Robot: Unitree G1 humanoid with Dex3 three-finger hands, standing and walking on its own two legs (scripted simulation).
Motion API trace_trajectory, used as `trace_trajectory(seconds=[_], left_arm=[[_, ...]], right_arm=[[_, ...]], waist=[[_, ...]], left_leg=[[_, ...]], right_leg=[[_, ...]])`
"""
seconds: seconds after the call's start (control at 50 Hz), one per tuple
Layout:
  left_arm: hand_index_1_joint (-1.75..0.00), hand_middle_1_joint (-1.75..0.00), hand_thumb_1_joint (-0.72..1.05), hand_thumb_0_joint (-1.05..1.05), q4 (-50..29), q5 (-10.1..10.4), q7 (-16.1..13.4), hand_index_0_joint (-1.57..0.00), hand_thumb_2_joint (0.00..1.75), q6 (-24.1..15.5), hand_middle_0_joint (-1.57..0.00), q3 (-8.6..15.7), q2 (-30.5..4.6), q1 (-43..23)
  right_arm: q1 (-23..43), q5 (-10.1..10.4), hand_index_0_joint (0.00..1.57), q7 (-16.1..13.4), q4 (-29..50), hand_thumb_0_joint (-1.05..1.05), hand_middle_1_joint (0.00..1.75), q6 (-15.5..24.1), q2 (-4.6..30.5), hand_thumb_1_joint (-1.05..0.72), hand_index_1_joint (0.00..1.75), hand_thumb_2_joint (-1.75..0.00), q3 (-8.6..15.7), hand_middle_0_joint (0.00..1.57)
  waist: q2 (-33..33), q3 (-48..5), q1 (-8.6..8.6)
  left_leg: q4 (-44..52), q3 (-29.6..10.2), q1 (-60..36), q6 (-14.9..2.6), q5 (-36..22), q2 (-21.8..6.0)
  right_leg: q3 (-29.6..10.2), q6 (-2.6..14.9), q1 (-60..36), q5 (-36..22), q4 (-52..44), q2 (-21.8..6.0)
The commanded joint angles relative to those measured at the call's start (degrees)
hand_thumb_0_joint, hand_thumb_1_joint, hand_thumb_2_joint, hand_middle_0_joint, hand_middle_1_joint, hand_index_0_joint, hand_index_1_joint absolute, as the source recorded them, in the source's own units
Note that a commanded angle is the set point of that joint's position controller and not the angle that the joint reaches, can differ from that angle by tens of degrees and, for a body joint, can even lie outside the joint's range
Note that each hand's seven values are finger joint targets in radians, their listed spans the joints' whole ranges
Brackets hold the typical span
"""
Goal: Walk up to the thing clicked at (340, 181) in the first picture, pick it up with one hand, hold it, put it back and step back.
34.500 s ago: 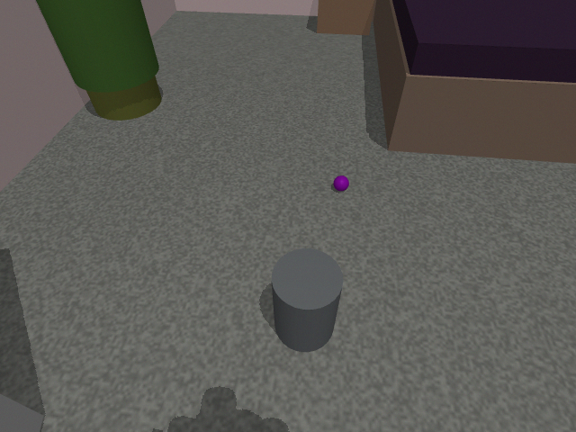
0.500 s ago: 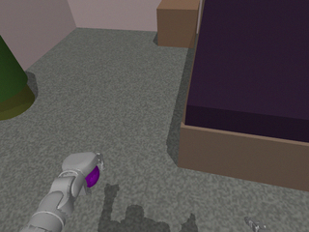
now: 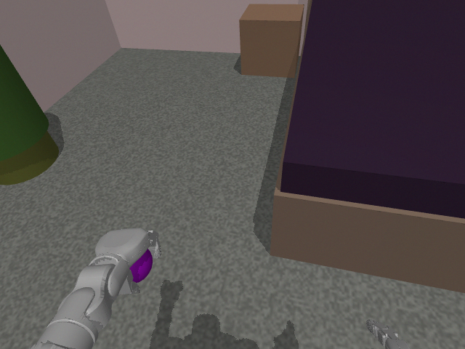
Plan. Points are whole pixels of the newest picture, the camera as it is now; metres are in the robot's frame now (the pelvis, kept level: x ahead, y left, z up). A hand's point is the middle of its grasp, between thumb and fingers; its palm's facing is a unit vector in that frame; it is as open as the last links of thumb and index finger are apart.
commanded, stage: hold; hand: left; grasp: from above
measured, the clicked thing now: (131, 262) +0.31 +0.23 -0.04
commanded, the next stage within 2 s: crouch in 0.46 s
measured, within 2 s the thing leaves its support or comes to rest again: neither
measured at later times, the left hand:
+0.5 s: hand (131, 269) +0.29 +0.22 -0.03, palm faces -0.44 -0.06 -0.90, open 9.1 cm
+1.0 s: hand (140, 285) +0.30 +0.23 -0.11, palm faces -0.44 +0.00 -0.90, open 9.1 cm
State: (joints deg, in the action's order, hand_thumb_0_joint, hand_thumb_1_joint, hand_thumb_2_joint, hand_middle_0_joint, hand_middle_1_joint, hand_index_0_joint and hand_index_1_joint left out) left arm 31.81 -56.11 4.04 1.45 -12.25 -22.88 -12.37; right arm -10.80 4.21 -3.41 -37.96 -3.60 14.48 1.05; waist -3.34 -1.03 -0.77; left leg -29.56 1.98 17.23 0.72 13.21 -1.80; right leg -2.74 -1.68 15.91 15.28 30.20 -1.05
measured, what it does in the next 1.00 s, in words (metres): stands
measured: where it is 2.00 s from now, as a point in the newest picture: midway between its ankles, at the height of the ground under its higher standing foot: outside the picture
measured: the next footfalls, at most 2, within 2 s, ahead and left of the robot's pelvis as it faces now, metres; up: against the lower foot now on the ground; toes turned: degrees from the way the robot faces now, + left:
none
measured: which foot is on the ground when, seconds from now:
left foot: down 0.00-1.00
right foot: down 0.00-1.00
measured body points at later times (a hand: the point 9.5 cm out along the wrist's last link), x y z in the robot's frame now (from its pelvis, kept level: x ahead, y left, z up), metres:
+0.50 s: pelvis +0.00 +0.00 +0.00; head +0.01 -0.02 +0.45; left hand +0.31 +0.22 +0.02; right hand +0.15 -0.25 -0.11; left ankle +0.02 +0.13 -0.73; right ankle +0.01 -0.14 -0.73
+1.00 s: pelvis -0.01 +0.00 -0.03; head +0.05 -0.01 +0.42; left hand +0.31 +0.23 -0.06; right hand +0.13 -0.27 -0.15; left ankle +0.02 +0.13 -0.73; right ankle +0.01 -0.14 -0.73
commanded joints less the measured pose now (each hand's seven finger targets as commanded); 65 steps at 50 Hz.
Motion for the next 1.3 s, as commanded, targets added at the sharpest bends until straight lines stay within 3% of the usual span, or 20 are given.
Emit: trace_trajectory(seconds=[0.0,0.04,0.16,0.22,0.32,0.38,0.46,0.5,0.54,0.56,0.66,0.72,0.86,0.92,1.0,1.04,1.1,1.22,1.26,1.28], left_arm=[[-0.86,-0.9,0.45,0.0,-10.4,-0.6,-2.3,-0.84,0.82,0.0,-0.8,6.8,-11.5,-17.2],[-0.88,-0.92,0.47,0.0,-11.0,-0.2,-2.3,-0.85,0.84,-0.3,-0.81,6.1,-11.1,-18.7],[-0.88,-0.93,0.47,0.0,-12.0,-0.4,-2.7,-0.85,0.85,-0.7,-0.81,6.7,-12.0,-20.9],[-0.87,-0.92,0.49,0.0,-9.5,-0.3,-2.9,-0.87,0.83,-0.4,-0.82,6.5,-11.1,-17.9],[-0.85,-0.89,0.48,0.0,-10.5,-0.6,-2.8,-0.87,0.86,-0.8,-0.84,5.7,-10.8,-18.3],[-0.87,-0.9,0.48,0.0,-9.4,-0.6,-3.4,-0.87,0.87,-1.0,-0.84,7.2,-12.3,-19.5],[-0.9,-0.93,0.49,0.0,-10.5,-0.3,-3.9,-0.88,0.88,-1.3,-0.84,7.1,-11.9,-19.8],[-0.87,-0.9,0.47,0.0,-9.6,-0.6,-3.9,-0.86,0.86,-1.0,-0.83,6.0,-10.8,-19.8],[-0.88,-0.95,0.51,0.0,-10.6,-0.5,-4.0,-0.89,0.79,-1.0,-0.81,7.1,-12.3,-20.3],[-0.86,-0.93,0.43,0.0,-9.5,-0.5,-3.9,-0.81,0.76,-0.8,-0.73,7.0,-11.9,-18.4],[-0.85,-0.89,0.44,0.0,-6.5,-0.8,-4.0,-0.83,0.8,-1.6,-0.79,6.1,-10.4,-15.6],[-0.84,-0.88,0.41,0.0,-4.7,-1.9,-5.9,-0.81,0.79,-3.0,-0.76,6.6,-10.1,-15.7],[-0.83,-0.88,0.46,0.0,5.7,-6.0,-15.5,-0.84,0.77,-4.8,-0.8,7.5,-9.9,-22.5],[-0.87,-0.92,0.51,0.0,11.0,-7.9,-19.0,-0.88,0.81,-4.7,-0.83,5.9,-7.9,-26.3],[-0.88,-0.93,0.55,0.0,18.6,-9.3,-22.6,-0.92,0.82,-4.7,-0.87,5.8,-6.8,-29.9],[-0.9,-0.95,0.55,0.0,21.2,-10.1,-24.2,-0.91,0.87,-4.7,-0.87,6.9,-8.4,-32.4],[-0.91,-0.96,0.57,0.0,23.9,-10.5,-25.9,-0.92,0.88,-4.7,-0.88,7.2,-8.5,-35.3],[-0.86,-0.89,0.55,0.0,23.6,-11.0,-28.0,-0.92,0.87,-4.0,-0.89,9.6,-11.5,-40.6],[-0.85,-0.9,0.55,0.0,25.0,-10.9,-28.3,-0.91,0.81,-3.6,-0.86,11.6,-13.4,-39.8],[-0.84,-0.88,0.53,0.0,25.6,-11.0,-28.3,-0.91,0.84,-3.2,-0.87,11.5,-13.5,-41.0]], right_arm=[[5.8,-0.1,0.2,-0.3,7.9,0.0,0.3,2.7,6.9,-0.91,0.3,-0.9,2.6,0.2],[5.5,-0.1,0.2,-0.3,7.9,0.0,0.3,2.6,7.1,-0.91,0.3,-0.9,2.7,0.2],[5.4,-0.1,0.2,-0.5,7.5,0.0,0.3,2.3,7.0,-0.91,0.3,-0.9,2.7,0.2],[5.8,0.0,0.2,-0.5,7.9,0.0,0.3,2.2,6.9,-0.91,0.3,-0.9,2.6,0.2],[5.6,0.0,0.2,-0.4,8.0,0.0,0.3,2.0,7.1,-0.91,0.3,-0.9,2.9,0.2],[5.6,0.0,0.2,-0.5,7.8,0.0,0.3,1.9,6.9,-0.91,0.3,-0.9,2.7,0.2],[5.6,-0.1,0.2,-0.6,7.6,0.0,0.3,2.1,7.1,-0.91,0.3,-0.9,3.0,0.2],[5.3,-0.1,0.2,-0.6,7.3,0.0,0.3,2.0,7.1,-0.91,0.3,-0.9,3.0,0.2],[5.2,0.0,0.2,-0.6,7.2,0.0,0.3,1.9,7.1,-0.93,0.3,-0.92,3.1,0.2],[5.6,0.0,0.2,-0.6,7.3,0.0,0.3,1.8,7.0,-0.89,0.3,-0.9,3.0,0.2],[5.5,0.0,0.2,-0.6,7.6,0.0,0.3,1.4,6.9,-0.9,0.3,-0.9,2.9,0.2],[4.8,-0.2,0.2,-0.4,7.3,0.0,0.3,1.1,6.9,-0.9,0.3,-0.9,3.0,0.2],[0.7,-2.1,0.2,0.8,3.7,0.0,0.3,0.7,7.8,-0.9,0.3,-0.9,4.4,0.2],[-1.7,-3.0,0.2,1.6,2.7,0.0,0.3,1.0,8.1,-0.9,0.3,-0.9,5.3,0.2],[-3.5,-3.7,0.2,2.2,2.6,0.0,0.3,1.6,8.5,-0.9,0.3,-0.9,6.0,0.2],[-4.2,-4.2,0.2,2.3,2.5,0.0,0.3,2.1,8.6,-0.9,0.3,-0.9,6.2,0.2],[-4.8,-4.8,0.2,2.3,2.2,0.0,0.3,3.0,9.1,-0.9,0.3,-0.9,6.5,0.2],[-6.8,-6.0,0.2,1.8,0.5,0.0,0.3,4.2,9.9,-0.9,0.3,-0.9,7.1,0.2],[-6.6,-6.5,0.2,1.8,-0.1,0.0,0.3,4.5,10.2,-0.9,0.3,-0.9,7.1,0.2],[-6.5,-6.6,0.2,1.7,-0.2,0.0,0.3,4.5,10.0,-0.9,0.3,-0.9,6.9,0.2]], waist=[[2.8,-13.2,-0.14],[3.2,-13.6,0.47],[1.4,-14.5,0.1],[3.0,-12.5,-0.27],[1.6,-12.9,0.02],[1.6,-12.6,-0.24],[1.6,-14.8,-0.05],[2.3,-13.9,0.62],[2.3,-14.7,-0.04],[3.0,-14.1,-0.18],[4.5,-10.7,0.26],[5.2,-10.3,0.91],[3.3,-14.6,2.92],[3.4,-18.0,4.51],[3.1,-21.9,4.92],[2.9,-24.0,4.84],[0.2,-27.0,5.49],[-2.5,-38.4,6.18],[-4.0,-39.6,5.8],[-3.8,-40.0,6.37]], left_leg=[[3.7,0.7,-8.8,-1.54,-9.1,2.4],[3.9,0.6,-9.2,-1.55,-9.5,2.2],[4.0,0.7,-10.1,-1.38,-10.5,2.2],[4.3,0.8,-9.0,-1.44,-9.5,2.3],[5.0,0.5,-9.5,-1.22,-9.0,2.0],[4.9,0.4,-9.3,-1.21,-9.0,2.0],[4.4,0.7,-10.6,-1.24,-10.7,2.1],[4.4,0.6,-10.6,-1.33,-11.5,2.0],[4.2,0.7,-10.7,-1.38,-11.8,2.2],[4.3,0.8,-10.4,-1.51,-11.6,2.3],[4.6,0.6,-8.2,-1.44,-9.1,2.3],[3.4,0.5,-7.0,-1.43,-9.1,2.5],[-7.4,0.7,1.2,-0.77,-8.5,2.5],[-14.8,0.2,7.5,-0.67,-6.2,2.2],[-24.0,-0.3,17.9,-0.89,-3.8,2.0],[-27.9,-0.3,24.1,-0.99,-1.0,2.3],[-32.7,-0.8,30.6,-0.85,3.9,2.2],[-43.9,-2.6,38.3,-1.28,5.1,1.3],[-45.9,-3.9,40.5,-0.91,4.9,0.8],[-47.3,-3.9,42.6,-1.08,6.2,0.8]], right_leg=[[1.8,1.6,-0.7,-8.6,-5.5,2.6],[1.9,1.68,-0.9,-9.0,-5.3,2.8],[1.9,1.74,-1.1,-9.8,-5.5,2.8],[2.1,1.73,-0.8,-8.7,-6.0,2.7],[2.1,2.16,-1.0,-8.0,-5.7,2.9],[2.2,2.09,-0.9,-8.0,-5.9,2.9],[1.9,1.93,-1.6,-9.7,-5.7,2.8],[2.1,1.86,-1.1,-10.8,-5.6,2.9],[2.1,1.73,-1.8,-11.1,-6.0,2.7],[2.0,1.57,-2.0,-11.1,-6.3,2.6],[2.2,1.86,-0.2,-8.3,-6.2,2.7],[2.1,1.84,1.6,-8.5,-5.2,2.5],[2.2,1.96,10.9,-8.5,4.2,2.5],[2.3,2.18,18.3,-6.7,10.9,2.6],[2.8,2.53,26.8,-4.2,19.7,2.6],[3.1,2.58,30.3,-1.9,23.3,2.6],[3.7,3.16,37.8,2.6,29.4,2.8],[5.3,3.68,50.2,4.2,41.8,3.2],[5.8,3.8,54.5,4.7,45.8,2.9],[5.9,3.85,56.3,5.6,46.9,3.1]])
